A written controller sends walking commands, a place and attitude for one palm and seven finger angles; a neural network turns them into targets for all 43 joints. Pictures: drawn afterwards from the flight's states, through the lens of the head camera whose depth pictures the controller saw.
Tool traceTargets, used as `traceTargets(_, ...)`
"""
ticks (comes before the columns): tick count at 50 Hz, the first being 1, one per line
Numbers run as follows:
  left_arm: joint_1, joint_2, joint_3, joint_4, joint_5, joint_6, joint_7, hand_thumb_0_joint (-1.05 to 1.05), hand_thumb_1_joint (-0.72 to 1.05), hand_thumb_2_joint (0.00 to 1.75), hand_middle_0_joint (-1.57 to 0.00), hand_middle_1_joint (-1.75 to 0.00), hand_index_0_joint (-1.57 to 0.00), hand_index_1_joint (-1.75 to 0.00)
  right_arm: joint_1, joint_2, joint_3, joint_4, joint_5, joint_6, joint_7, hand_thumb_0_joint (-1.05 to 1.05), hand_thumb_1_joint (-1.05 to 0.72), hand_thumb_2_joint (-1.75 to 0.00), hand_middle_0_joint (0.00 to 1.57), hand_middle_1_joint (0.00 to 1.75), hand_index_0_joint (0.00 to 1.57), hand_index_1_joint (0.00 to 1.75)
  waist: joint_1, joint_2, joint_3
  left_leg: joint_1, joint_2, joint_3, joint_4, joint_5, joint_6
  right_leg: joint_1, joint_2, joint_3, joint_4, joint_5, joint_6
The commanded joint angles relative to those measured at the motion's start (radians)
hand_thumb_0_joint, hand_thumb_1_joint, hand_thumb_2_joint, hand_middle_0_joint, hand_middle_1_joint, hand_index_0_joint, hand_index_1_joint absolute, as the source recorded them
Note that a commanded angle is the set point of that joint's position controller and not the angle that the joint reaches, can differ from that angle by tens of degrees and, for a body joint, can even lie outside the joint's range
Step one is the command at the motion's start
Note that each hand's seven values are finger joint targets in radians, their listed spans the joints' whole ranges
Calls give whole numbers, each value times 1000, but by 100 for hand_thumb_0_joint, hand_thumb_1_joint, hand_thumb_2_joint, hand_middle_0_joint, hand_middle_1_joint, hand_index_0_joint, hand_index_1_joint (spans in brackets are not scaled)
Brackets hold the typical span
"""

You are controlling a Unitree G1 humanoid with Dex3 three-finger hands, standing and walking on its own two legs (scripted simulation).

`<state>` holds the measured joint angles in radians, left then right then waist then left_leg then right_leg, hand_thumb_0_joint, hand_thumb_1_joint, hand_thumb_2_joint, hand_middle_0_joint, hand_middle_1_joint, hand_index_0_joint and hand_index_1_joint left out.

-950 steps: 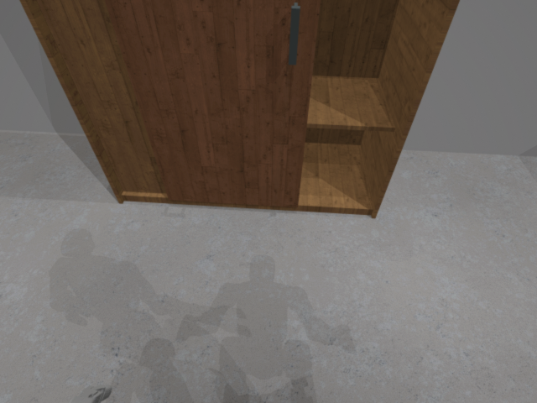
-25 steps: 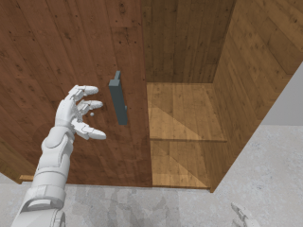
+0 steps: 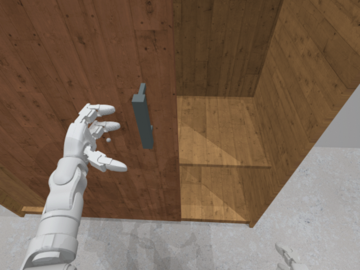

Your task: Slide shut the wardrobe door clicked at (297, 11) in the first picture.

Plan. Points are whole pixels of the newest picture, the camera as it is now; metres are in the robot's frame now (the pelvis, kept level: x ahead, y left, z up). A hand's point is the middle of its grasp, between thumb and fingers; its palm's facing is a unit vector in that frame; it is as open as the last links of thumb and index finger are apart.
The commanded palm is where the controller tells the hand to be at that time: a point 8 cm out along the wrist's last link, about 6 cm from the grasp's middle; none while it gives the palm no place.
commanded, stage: move the hooked fingers beside the handle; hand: left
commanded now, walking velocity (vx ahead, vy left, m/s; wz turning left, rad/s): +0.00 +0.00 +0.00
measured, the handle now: (145, 117) +0.44 +0.10 +0.11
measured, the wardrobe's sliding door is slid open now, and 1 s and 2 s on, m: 0.37 0.37 0.37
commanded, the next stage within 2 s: none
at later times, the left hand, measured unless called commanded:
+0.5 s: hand (111, 131) +0.37 +0.16 +0.13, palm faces +0.00 -1.00 -0.02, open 14.0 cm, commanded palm +0.33 +0.21 +0.10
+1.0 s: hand (117, 144) +0.36 +0.15 +0.10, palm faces -0.01 -1.00 +0.00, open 13.9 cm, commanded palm +0.34 +0.21 +0.11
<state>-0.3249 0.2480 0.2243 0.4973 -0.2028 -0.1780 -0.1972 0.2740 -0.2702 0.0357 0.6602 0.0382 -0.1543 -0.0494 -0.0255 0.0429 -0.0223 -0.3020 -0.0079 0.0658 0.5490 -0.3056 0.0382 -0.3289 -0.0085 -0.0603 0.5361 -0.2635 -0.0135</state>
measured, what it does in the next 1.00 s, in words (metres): stands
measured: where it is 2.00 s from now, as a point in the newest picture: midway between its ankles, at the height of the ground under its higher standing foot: outside the picture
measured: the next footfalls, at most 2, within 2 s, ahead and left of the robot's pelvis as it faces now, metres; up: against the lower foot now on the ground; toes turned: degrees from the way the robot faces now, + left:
none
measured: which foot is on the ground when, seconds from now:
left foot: down 0.00-1.00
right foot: down 0.00-1.00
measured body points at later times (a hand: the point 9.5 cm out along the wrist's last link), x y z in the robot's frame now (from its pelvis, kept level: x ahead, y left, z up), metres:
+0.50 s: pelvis +0.00 -0.01 +0.00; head +0.00 -0.03 +0.45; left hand +0.36 +0.22 +0.13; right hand +0.14 -0.25 -0.10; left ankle -0.01 +0.09 -0.73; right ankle +0.01 -0.11 -0.73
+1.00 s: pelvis -0.01 -0.02 +0.00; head +0.01 -0.04 +0.45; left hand +0.36 +0.21 +0.10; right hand +0.13 -0.27 -0.11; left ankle -0.01 +0.09 -0.73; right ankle +0.01 -0.11 -0.73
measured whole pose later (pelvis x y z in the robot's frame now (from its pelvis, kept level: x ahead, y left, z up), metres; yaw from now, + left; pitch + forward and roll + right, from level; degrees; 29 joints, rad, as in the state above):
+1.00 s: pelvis -0.01 -0.02 +0.00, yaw +0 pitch +3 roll +0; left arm -0.34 0.25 0.23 0.57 -0.23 -0.14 -0.23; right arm 0.26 -0.29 0.04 0.65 0.05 -0.14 -0.05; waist -0.03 0.06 -0.03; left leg -0.31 0.01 0.06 0.55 -0.29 0.02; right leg -0.34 0.01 -0.07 0.55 -0.26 -0.04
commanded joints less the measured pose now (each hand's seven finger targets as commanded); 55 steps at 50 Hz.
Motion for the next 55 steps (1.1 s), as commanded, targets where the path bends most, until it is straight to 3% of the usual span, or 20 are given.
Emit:
traceTargets(1, -466, 208, 34, -254, -19, -108, 20, 0, -50, 30, -30, -120, -30, -120, -48, -114, -42, -104, 0, -61, -12, 0, -90, -90, 20, 30, 20, 30, -20, 11, -294, 167, 30, -97, -63, 336, -23, 98, 18, 30, -45, 296, -14)
traceTargets(5, -304, 135, -1, 8, -23, 8, -25, 0, -50, 30, -30, -120, -30, -120, -46, -132, -42, -97, 17, -38, -10, 0, -90, -90, 20, 30, 20, 30, -4, -72, -142, 49, 18, -83, -87, 221, -18, 66, 14, 15, -68, 238, -20)
traceTargets(8, -293, 131, -2, -18, -31, 48, -40, 0, -50, 30, -30, -120, -30, -120, -54, -133, -40, -130, 20, -25, -6, 0, -90, -90, 20, 30, 20, 30, 9, -78, -183, 32, 9, -74, -78, 224, -17, 86, 7, 15, -57, 253, -19)
traceTargets(11, -367, 219, 70, -186, -32, -13, -12, 0, -50, 30, -30, -120, -30, -120, -56, -127, -44, -153, 7, -23, -3, 0, -90, -90, 20, 30, 20, 30, 20, -65, -296, 70, 8, -75, -61, 271, -13, 138, 8, 26, -38, 296, -18)
traceTargets(14, -487, 248, 68, -443, -17, -121, 32, 0, -50, 30, -30, -120, -30, -120, -70, -102, -47, -163, -6, -51, -3, 0, -90, -90, 20, 30, 20, 30, 18, 45, -438, 199, 18, -81, -47, 389, -20, 177, 12, 42, -17, 365, -16)
traceTargets(16, -482, 244, 51, -490, -5, -153, 57, 0, -50, 30, -30, -120, -30, -120, -65, -97, -46, -146, -12, -62, -3, 0, -90, -90, 20, 30, 20, 30, 9, 88, -441, 237, 27, -91, -45, 442, -29, 161, 14, 42, -19, 370, -14)
traceTargets(18, -426, 196, 19, -369, -5, -130, 52, 0, -50, 30, -30, -120, -30, -120, -66, -101, -44, -115, -3, -65, -4, 0, -90, -90, 20, 30, 20, 30, -10, 36, -327, 202, 32, -92, -55, 395, -29, 124, 18, 33, -38, 340, -12)
traceTargets(20, -351, 165, 8, -150, -14, -60, 28, 0, -50, 30, -30, -120, -30, -120, -62, -120, -43, -91, 10, -49, -10, 0, -90, -90, 20, 30, 20, 30, -23, -97, -165, 93, 26, -82, -79, 243, -12, 89, 20, 27, -75, 266, -11)
traceTargets(23, -282, 125, -24, 14, -30, 39, -19, 0, -50, 30, -30, -120, -30, -120, -75, -132, -34, -103, 26, -29, -17, 0, -90, -90, 20, 30, 20, 30, -9, -107, -69, 0, 7, -66, -96, 116, -10, 58, 7, 31, -99, 168, -11)
traceTargets(26, -300, 138, -10, -73, -28, 47, -33, 0, -50, 30, -30, -120, -30, -120, -77, -124, -35, -138, 19, -23, -11, 0, -90, -90, 20, 30, 20, 30, 14, -33, -195, 39, -4, -66, -77, 176, -11, 106, 1, 32, -71, 220, -20)
traceTargets(29, -400, 238, 82, -282, -39, -44, -1, 0, -50, 30, -30, -120, -30, -120, -78, -115, -43, -160, 4, -36, -9, 0, -90, -90, 20, 30, 20, 30, 27, -45, -370, 100, 0, -63, -50, 275, -6, 195, 5, 49, -40, 333, -13)
traceTargets(31, -488, 307, 123, -395, -32, -115, 35, 0, -50, 30, -30, -120, -30, -120, -80, -106, -41, -155, -3, -43, -11, 0, -90, -90, 20, 30, 20, 30, 20, -17, -419, 124, 4, -68, -52, 288, -6, 227, 9, 61, -35, 347, -7)
traceTargets(34, -516, 271, 83, -332, -14, -147, 52, 0, -50, 30, -30, -120, -30, -120, -84, -99, -37, -123, 0, -55, -19, 0, -90, -90, 20, 30, 20, 30, -10, -6, -325, 122, 12, -67, -61, 259, -4, 180, 11, 59, -47, 319, -5)
traceTargets(39, -352, 184, 10, -14, -23, -27, -27, 0, -50, 30, -30, -120, -30, -120, -72, -123, -32, -98, 22, -38, -24, 0, -90, -90, 20, 30, 20, 30, -15, -38, -137, 26, 3, -55, -82, 133, -4, 97, 3, 55, -93, 213, -10)
traceTargets(43, -317, 148, -10, -9, -56, 25, -83, 0, -50, 30, -30, -120, -30, -120, -71, -132, -35, -137, 27, -31, -18, 0, -90, -90, 20, 30, 20, 30, -2, -101, -190, 4, -4, -53, -65, 145, -4, 112, -1, 48, -80, 224, -9)
traceTargets(45, -357, 176, 27, -100, -64, -9, -66, 0, -50, 30, -30, -120, -30, -120, -70, -130, -39, -147, 17, -35, -14, 0, -90, -90, 20, 30, 20, 30, 7, -97, -256, 23, -4, -57, -54, 175, -4, 134, 2, 49, -64, 246, -9)
traceTargets(47, -421, 289, 129, -202, -62, -61, -26, 0, -50, 30, -30, -120, -30, -120, -69, -127, -45, -150, 8, -37, -15, 0, -90, -90, 20, 30, 20, 30, 15, -100, -326, 39, -1, -57, -49, 198, 0, 185, 2, 66, -54, 276, -2)
traceTargets(49, -528, 307, 116, -321, -36, -119, 11, 0, -50, 30, -30, -120, -30, -120, -74, -111, -40, -151, 3, -45, -16, 0, -90, -90, 20, 30, 20, 30, 5, -25, -374, 78, 0, -60, -54, 230, 0, 206, 3, 69, -40, 305, -2)
traceTargets(51, -557, 332, 120, -340, -10, -147, 44, 0, -50, 30, -30, -120, -30, -120, -72, -105, -40, -132, -2, -50, -19, 0, -90, -90, 20, 30, 20, 30, -3, 33, -354, 99, 7, -62, -54, 237, 1, 185, 5, 74, -45, 297, -3)
traceTargets(55, -462, 265, 68, -156, -1, -103, 16, 0, -50, 30, -30, -120, -30, -120, -61, -116, -39, -103, 7, -48, -21, 0, -90, -90, 20, 30, 20, 30, -16, 4, -258, 83, 10, -61, -67, 205, -1, 145, 6, 62, -67, 272, -9)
